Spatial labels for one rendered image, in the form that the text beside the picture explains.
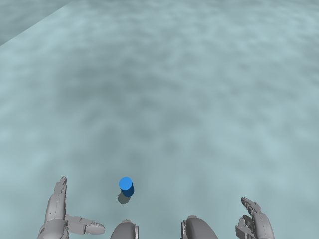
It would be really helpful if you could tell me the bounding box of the right robot hand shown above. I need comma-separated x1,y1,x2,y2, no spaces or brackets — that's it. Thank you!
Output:
235,197,275,239

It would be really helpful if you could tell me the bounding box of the can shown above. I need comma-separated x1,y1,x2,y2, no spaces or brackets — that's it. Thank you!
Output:
119,177,134,197

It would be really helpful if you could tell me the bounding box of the left robot arm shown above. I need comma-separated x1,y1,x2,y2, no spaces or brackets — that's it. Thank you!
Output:
37,219,69,239

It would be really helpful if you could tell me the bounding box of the left robot hand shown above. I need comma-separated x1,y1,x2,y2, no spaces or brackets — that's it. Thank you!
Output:
44,176,105,235

